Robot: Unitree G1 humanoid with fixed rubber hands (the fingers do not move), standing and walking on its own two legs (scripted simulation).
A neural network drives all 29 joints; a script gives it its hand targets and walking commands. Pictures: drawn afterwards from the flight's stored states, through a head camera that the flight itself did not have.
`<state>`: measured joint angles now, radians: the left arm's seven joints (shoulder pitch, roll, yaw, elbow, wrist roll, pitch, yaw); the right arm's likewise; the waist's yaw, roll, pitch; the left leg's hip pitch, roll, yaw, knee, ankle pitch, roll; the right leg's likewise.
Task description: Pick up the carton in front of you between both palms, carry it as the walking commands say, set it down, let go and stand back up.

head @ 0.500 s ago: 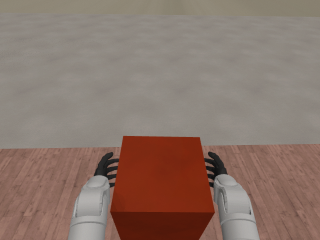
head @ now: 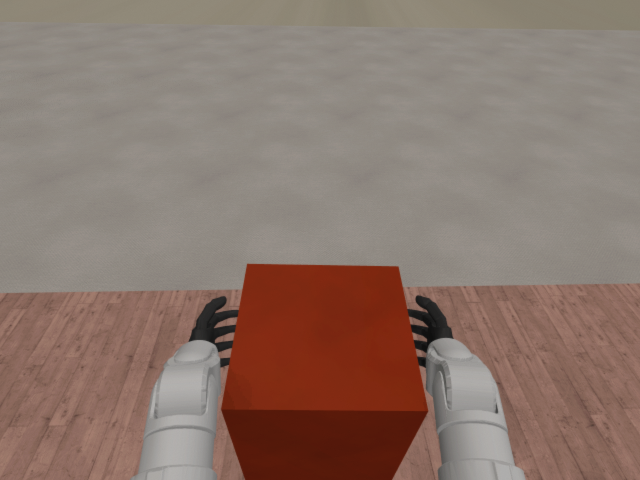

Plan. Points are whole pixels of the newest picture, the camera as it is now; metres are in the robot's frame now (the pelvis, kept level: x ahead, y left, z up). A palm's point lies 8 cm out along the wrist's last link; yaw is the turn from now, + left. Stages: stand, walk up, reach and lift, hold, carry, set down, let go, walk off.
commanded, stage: hold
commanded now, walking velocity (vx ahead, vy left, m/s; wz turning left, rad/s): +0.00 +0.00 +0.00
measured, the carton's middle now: (320, 376) +0.30 +0.00 -0.03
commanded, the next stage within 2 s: carry in 0.30 s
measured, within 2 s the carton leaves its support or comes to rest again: neither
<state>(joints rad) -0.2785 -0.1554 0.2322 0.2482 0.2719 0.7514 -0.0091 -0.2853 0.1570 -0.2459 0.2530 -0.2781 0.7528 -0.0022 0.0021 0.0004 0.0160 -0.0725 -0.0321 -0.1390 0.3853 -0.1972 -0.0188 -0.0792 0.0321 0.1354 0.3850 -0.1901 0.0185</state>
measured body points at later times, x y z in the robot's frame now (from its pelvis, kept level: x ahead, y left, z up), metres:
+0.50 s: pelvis +0.03 +0.00 -0.01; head -0.01 +0.00 +0.44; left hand +0.33 +0.15 +0.05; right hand +0.33 -0.15 +0.05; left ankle +0.02 +0.14 -0.74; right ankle +0.02 -0.14 -0.74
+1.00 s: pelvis +0.26 +0.04 -0.02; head +0.25 +0.05 +0.43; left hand +0.50 +0.20 +0.07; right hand +0.51 -0.11 +0.06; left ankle +0.30 +0.10 -0.74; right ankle +0.08 -0.08 -0.69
